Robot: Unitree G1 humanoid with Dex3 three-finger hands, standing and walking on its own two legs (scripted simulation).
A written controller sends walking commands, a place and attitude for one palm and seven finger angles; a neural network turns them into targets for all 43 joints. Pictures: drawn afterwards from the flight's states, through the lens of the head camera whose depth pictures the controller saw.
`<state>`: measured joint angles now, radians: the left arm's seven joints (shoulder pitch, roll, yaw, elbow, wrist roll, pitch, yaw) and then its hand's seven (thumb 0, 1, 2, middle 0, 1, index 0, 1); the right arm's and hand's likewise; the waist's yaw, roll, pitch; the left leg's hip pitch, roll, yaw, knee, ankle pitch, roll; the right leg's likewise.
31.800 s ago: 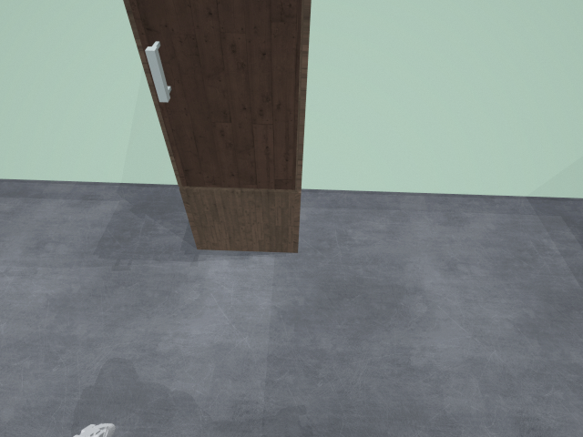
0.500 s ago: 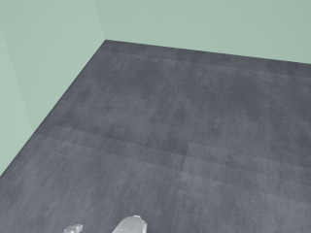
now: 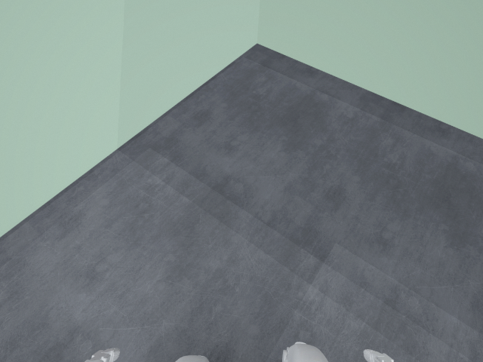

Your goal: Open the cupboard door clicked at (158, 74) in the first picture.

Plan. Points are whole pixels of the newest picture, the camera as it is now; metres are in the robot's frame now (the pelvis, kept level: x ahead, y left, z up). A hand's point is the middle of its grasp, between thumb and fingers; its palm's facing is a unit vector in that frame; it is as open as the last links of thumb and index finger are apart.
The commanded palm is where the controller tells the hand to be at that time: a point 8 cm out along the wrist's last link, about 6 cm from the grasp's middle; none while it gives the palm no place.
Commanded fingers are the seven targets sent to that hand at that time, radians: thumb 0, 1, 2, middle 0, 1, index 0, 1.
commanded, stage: turn to face it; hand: left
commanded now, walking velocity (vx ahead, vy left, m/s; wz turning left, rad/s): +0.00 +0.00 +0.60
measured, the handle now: out of the picture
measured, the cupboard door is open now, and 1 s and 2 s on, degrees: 44 44 44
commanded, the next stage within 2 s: none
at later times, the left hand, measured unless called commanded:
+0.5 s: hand out of the picture +0.01 +0.17 -0.17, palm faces +0.35 -0.91 -0.24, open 7.3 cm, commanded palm none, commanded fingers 0.00 0.90 0.90 -0.20 -0.30 -0.20 -0.30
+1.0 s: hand out of the picture +0.02 +0.15 -0.14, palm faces +0.57 -0.77 -0.29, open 7.4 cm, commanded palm none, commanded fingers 0.00 0.90 0.90 -0.20 -0.30 -0.20 -0.30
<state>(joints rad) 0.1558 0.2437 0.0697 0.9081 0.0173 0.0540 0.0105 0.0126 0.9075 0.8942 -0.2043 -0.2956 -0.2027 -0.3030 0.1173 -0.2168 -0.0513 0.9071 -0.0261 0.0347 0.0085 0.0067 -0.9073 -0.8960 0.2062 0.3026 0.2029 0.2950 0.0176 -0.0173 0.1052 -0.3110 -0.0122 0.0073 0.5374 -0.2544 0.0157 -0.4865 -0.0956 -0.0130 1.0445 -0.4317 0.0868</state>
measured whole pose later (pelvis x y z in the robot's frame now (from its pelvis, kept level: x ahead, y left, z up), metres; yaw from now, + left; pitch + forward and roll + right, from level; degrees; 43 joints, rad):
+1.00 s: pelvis +0.06 -0.07 +0.00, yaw +36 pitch +1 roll +2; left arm 0.16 0.18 0.03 0.87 0.02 0.00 0.03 0.01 0.91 0.89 -0.21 -0.30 -0.20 -0.30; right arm 0.15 -0.25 -0.09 0.95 -0.02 0.08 0.02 0.01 -0.91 -0.90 0.21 0.30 0.20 0.29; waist -0.02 0.05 0.10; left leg -0.50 -0.04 -0.05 1.07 -0.47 -0.04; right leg -0.26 -0.06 -0.09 0.59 -0.35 -0.02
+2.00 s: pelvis +0.11 -0.04 +0.00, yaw +75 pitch +1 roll +2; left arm 0.24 0.21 0.05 0.90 0.02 0.01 0.02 0.01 0.91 0.89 -0.21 -0.30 -0.21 -0.30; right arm 0.10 -0.24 -0.07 0.94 -0.01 0.06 0.03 0.01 -0.91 -0.90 0.20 0.30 0.20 0.29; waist 0.00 -0.05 0.12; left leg -0.35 0.00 0.10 0.66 -0.36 -0.03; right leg -0.19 -0.18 -0.25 0.62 -0.41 0.04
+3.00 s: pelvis +0.10 +0.03 +0.01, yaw +99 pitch +1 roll -1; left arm 0.22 0.21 0.06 1.00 0.02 0.03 -0.02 0.01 0.91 0.89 -0.20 -0.30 -0.20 -0.30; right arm 0.24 -0.18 -0.03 1.01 -0.02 -0.02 -0.01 0.01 -0.92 -0.90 0.21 0.30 0.20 0.29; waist 0.02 -0.01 0.05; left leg -0.17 -0.04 0.03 0.41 -0.26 0.07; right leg -0.48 -0.10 -0.06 1.00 -0.38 0.04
